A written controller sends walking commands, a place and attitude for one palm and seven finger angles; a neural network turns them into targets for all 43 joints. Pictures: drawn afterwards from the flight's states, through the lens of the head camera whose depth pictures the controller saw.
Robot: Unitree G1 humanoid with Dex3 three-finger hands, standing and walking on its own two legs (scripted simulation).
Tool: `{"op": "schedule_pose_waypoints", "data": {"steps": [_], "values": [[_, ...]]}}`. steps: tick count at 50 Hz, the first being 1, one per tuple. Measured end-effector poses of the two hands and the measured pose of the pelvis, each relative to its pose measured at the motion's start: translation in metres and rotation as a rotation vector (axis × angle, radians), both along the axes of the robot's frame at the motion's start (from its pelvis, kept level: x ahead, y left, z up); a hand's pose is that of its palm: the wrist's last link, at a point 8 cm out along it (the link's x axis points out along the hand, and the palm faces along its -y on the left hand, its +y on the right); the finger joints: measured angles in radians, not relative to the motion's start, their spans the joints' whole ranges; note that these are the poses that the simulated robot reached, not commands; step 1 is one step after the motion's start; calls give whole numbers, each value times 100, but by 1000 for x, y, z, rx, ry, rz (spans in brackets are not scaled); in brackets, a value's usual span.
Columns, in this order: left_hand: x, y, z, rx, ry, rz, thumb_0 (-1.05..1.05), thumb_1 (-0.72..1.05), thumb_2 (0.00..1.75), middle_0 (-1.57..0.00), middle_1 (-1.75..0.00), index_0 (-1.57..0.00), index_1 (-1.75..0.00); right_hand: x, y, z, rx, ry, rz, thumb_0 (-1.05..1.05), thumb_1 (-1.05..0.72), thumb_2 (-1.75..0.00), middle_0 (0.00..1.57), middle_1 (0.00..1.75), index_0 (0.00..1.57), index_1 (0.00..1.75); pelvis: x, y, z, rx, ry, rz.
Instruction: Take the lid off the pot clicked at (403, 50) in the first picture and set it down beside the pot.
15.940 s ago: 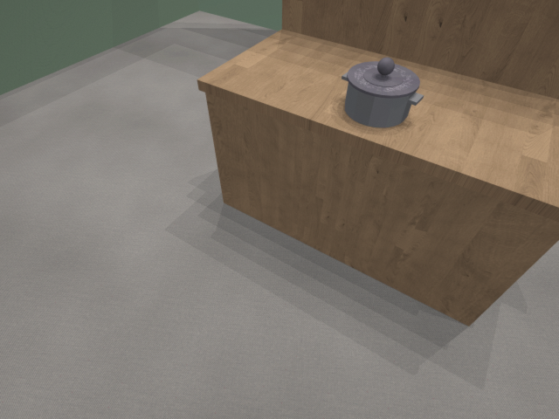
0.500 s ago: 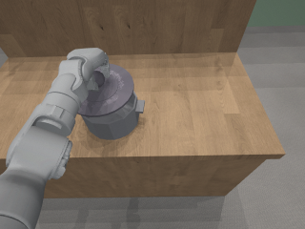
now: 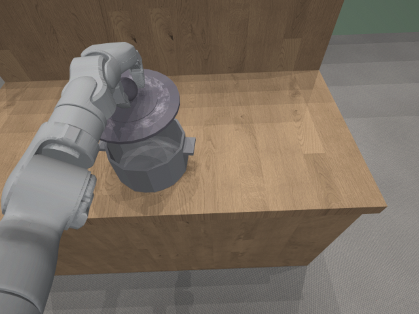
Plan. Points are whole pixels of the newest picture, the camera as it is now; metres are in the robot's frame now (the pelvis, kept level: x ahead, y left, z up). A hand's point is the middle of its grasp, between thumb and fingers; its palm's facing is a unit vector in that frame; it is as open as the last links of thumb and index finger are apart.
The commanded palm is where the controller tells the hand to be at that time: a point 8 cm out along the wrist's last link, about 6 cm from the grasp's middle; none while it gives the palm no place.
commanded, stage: lift the lid straight up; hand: left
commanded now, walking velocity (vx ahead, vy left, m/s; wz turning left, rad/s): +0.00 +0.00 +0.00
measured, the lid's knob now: (125, 89) +0.53 +0.13 +0.15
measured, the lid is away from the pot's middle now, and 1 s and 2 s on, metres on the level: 0.00 0.04 0.16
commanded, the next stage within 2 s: move the lid sideways beside the pot in 0.52 s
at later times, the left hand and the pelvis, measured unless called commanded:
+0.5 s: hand (114, 74) +0.50 +0.13 +0.20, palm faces -0.30 -0.01 -0.95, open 7.6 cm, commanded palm +0.50 +0.12 +0.27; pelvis +0.00 +0.00 +0.00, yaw +1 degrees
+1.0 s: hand (97, 75) +0.51 +0.16 +0.20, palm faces -0.32 -0.04 -0.95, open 7.7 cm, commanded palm +0.51 +0.17 +0.27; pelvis +0.00 +0.00 +0.00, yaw +0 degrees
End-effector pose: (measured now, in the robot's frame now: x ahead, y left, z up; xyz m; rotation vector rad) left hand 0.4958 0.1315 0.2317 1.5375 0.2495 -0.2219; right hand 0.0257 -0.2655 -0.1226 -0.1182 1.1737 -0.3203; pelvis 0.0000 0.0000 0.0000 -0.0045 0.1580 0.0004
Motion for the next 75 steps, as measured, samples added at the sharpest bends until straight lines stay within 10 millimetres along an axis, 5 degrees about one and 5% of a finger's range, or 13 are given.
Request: {"op": "schedule_pose_waypoints", "data": {"steps": [20,35,51,75], "values": [[3,2,28,-5,4,44,-1,28,54,-73,-99,-66,-97,30,3,4,4,-64,48,1,-90,-90,20,30,20,30,1,0,1,1,-1,9],[5,-5,26,-16,-1,9,-1,28,54,-73,-99,-66,-97,28,2,4,-1,-54,48,1,-90,-90,20,30,20,30,2,-1,1,1,1,8],[9,35,26,6,26,86,-1,28,54,-73,-99,-66,-97,8,-5,5,-19,21,12,1,-90,-90,20,30,20,30,4,-2,2,-4,9,6],[4,91,26,10,45,132,-2,28,54,-73,-100,-66,-97,15,0,8,-34,34,17,0,-90,-90,20,30,20,30,4,6,1,-14,16,13]]}}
